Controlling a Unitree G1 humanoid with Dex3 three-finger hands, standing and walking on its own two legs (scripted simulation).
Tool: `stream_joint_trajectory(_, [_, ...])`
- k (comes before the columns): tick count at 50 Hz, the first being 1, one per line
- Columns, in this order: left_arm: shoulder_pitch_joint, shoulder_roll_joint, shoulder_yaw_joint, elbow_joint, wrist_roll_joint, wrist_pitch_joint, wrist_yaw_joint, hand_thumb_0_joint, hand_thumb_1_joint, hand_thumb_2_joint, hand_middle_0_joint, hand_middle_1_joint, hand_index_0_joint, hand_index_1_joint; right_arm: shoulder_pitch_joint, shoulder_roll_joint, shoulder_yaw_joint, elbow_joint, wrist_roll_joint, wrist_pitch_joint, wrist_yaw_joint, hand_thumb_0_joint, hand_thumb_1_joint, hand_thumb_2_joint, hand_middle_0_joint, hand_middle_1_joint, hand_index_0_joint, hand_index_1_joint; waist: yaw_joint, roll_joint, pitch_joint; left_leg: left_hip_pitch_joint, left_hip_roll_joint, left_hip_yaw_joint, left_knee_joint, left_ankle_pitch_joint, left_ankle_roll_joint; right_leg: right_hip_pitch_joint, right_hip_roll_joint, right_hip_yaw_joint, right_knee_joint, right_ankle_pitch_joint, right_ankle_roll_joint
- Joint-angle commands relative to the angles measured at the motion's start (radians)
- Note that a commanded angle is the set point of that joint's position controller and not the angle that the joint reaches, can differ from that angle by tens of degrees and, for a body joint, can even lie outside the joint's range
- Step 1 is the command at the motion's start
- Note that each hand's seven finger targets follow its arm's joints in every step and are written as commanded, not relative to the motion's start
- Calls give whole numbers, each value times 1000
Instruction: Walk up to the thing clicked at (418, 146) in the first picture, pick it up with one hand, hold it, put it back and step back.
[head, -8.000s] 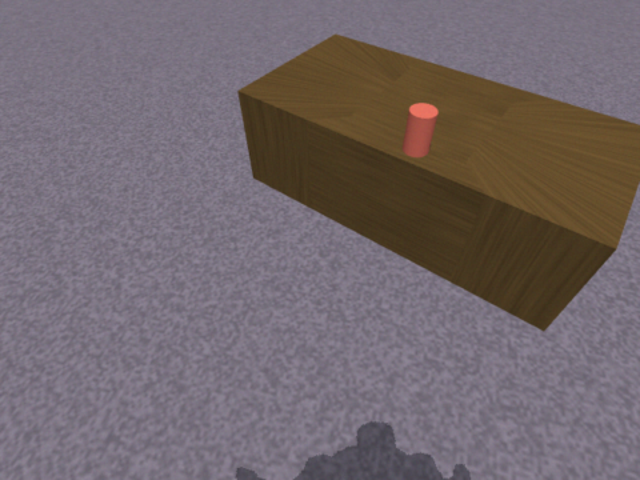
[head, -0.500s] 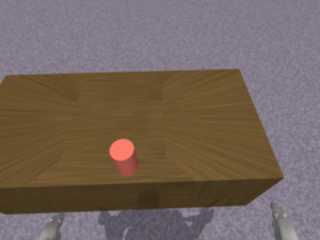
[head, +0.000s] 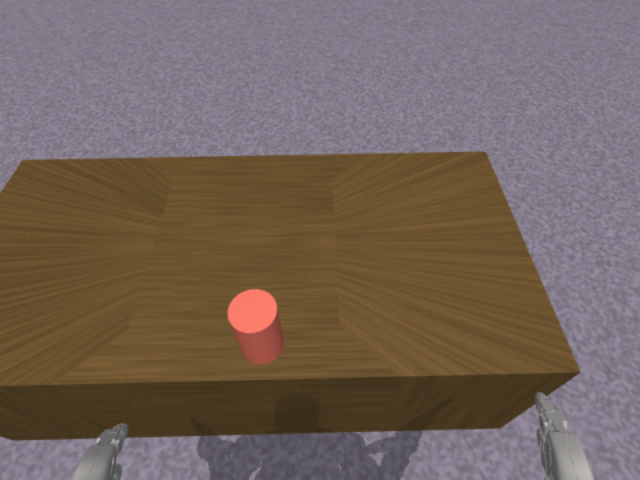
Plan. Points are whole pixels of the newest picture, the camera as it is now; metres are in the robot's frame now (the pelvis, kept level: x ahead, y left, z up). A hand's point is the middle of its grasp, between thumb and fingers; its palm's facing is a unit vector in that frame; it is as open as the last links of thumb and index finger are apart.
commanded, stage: go down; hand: left
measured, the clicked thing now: (257, 328) +0.43 +0.13 -0.23
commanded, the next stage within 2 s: approach in 1.92 s
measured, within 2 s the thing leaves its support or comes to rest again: neither
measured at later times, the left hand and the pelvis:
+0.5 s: hand (106, 396) +0.25 +0.28 -0.03, palm faces +0.16 -0.95 -0.25, open 17.3 cm; pelvis -0.01 -0.01 +0.00, yaw +1 degrees
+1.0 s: hand (88, 330) +0.32 +0.31 +0.01, palm faces +0.13 -0.98 -0.14, open 17.4 cm; pelvis -0.03 -0.01 +0.00, yaw -1 degrees
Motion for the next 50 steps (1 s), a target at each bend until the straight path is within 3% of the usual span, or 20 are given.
stream_joint_trajectory(1, [-12,199,103,-182,5,-26,12,0,-611,69,-90,-71,-80,-82,-37,-161,-63,-189,0,-48,-14,0,521,-45,51,50,51,50,11,5,-179,-7,-13,-16,-115,357,-25,188,28,-4,-40,200,-41])
stream_joint_trajectory(3, [-21,181,85,-178,3,-25,3,0,-607,71,-89,-70,-78,-82,-10,-145,-54,-181,2,-42,-15,0,521,-46,51,50,50,50,0,7,-127,-31,-8,-23,-121,331,-30,137,34,-5,-35,164,-44])
stream_joint_trajectory(6, [-4,194,107,-196,-4,-27,-2,0,-611,71,-92,-77,-84,-86,3,-151,-59,-231,3,-44,-16,0,529,-44,51,50,51,50,-3,4,-174,-18,-8,-23,-107,362,-29,164,32,-7,-25,199,-42])
stream_joint_trajectory(12, [-188,290,184,-251,-7,-57,-7,0,-578,90,-77,-55,-63,-70,8,-123,-13,-333,9,-60,-39,0,535,-46,51,50,50,50,-22,-3,-229,16,-23,-9,-85,341,-10,193,16,9,-35,220,-35])
stream_joint_trajectory(14, [-234,292,187,-185,-13,-71,-16,0,-563,81,-70,-41,-58,-54,55,-100,8,-322,7,-68,-49,0,548,-43,51,49,50,49,-34,-14,-177,-1,-24,-10,-90,303,-6,170,14,10,-45,193,-31])
stream_joint_trajectory(15, [-286,314,211,-215,-25,-85,-22,0,-556,86,-64,-36,-52,-50,17,-92,24,-354,11,-75,-55,0,555,-42,51,50,50,49,-19,-2,-165,-10,-29,-6,-99,260,-3,170,10,11,-57,155,-31])
stream_joint_trajectory(17, [-346,355,236,-164,-36,-104,-45,0,-541,81,-66,-39,-56,-50,34,-94,19,-313,11,-81,-67,0,562,-40,51,49,50,49,-13,44,-152,-6,-28,-5,-106,255,-8,162,10,13,-56,148,-34])
stream_joint_trajectory(18, [-368,359,236,-139,-41,-111,-58,0,-525,72,-62,-29,-53,-39,42,-116,0,-333,12,-87,-71,0,561,-40,51,49,50,49,-31,40,-153,3,-25,-5,-113,240,-8,153,13,14,-60,138,-32])
stream_joint_trajectory(21, [-441,378,239,-61,-53,-121,-109,0,-515,54,-62,-24,-57,-29,88,-90,33,-285,11,-92,-68,0,566,-38,51,49,50,49,-28,73,-102,-14,-28,-3,-134,193,-6,139,18,8,-77,98,-37])
stream_joint_trajectory(23, [-453,408,260,35,-64,-125,-144,0,-523,46,-62,-23,-59,-26,91,-129,6,-282,12,-97,-65,0,561,-39,51,49,50,49,-28,65,-134,0,-20,-14,-137,246,-9,156,25,1,-68,137,-41])
stream_joint_trajectory(25, [-496,430,265,101,-68,-135,-181,0,-507,48,-58,-21,-56,-23,59,-110,42,-286,15,-99,-50,0,560,-40,51,49,50,49,-10,69,-117,-15,-12,-21,-148,267,-13,147,33,-3,-63,139,-46])
stream_joint_trajectory(27, [-558,437,268,166,-80,-159,-211,0,-542,38,-59,-17,-58,-19,36,-112,44,-292,13,-102,-45,0,556,-41,51,49,50,49,-13,35,-141,-15,-9,-21,-142,282,-11,155,34,-1,-67,147,-46])
stream_joint_trajectory(29, [-628,483,295,193,-87,-196,-229,0,-539,45,-55,-25,-57,-24,6,-156,6,-313,15,-114,-40,0,558,-41,51,50,50,49,-9,39,-178,-10,-4,-25,-147,295,-13,165,36,4,-60,152,-49])
stream_joint_trajectory(31, [-686,508,300,255,-88,-238,-251,0,-544,43,-54,-21,-56,-21,9,-146,20,-273,13,-116,-35,0,556,-43,51,50,50,50,-3,40,-174,-19,-4,-21,-146,281,-11,156,36,11,-64,139,-48])
stream_joint_trajectory(32, [-728,523,311,271,-90,-266,-258,0,-558,47,-53,-30,-57,-29,-18,-169,-6,-299,14,-127,-36,0,556,-43,51,50,50,50,-14,26,-191,-11,1,-26,-150,278,-12,158,39,11,-56,139,-47])
stream_joint_trajectory(34, [-783,548,320,312,-87,-315,-267,0,-587,46,-54,-37,-61,-34,-9,-148,16,-277,10,-131,-33,0,559,-42,51,50,50,50,-13,44,-212,-19,-1,-19,-143,258,-11,148,36,19,-55,125,-46])
stream_joint_trajectory(40, [-863,620,351,430,-89,-415,-293,0,-542,56,-49,-43,-61,-35,-22,-165,8,-208,8,-123,-39,0,571,-40,51,50,50,50,-7,57,-254,-33,-7,-12,-138,247,-6,163,32,30,-56,129,-47])
stream_joint_trajectory(42, [-913,649,363,428,-93,-444,-303,0,-548,62,-50,-51,-61,-43,-47,-162,14,-211,10,-119,-43,0,572,-41,51,50,50,50,-12,64,-260,-38,-9,-10,-144,208,-1,158,31,32,-63,102,-45])
stream_joint_trajectory(48, [-977,670,367,498,-108,-499,-346,0,-524,57,-51,-38,-61,-32,-36,-150,54,-178,4,-104,-51,0,563,-44,51,50,50,50,-33,101,-283,-10,-3,-15,-129,266,-11,105,33,30,-56,141,-53])
stream_joint_trajectory(50, [-990,691,375,540,-109,-512,-359,0,-530,51,-53,-38,-64,-30,-26,-173,30,-179,3,-99,-60,0,564,-43,51,50,50,50,-45,68,-290,-16,-6,-13,-119,278,-6,113,31,32,-60,155,-50])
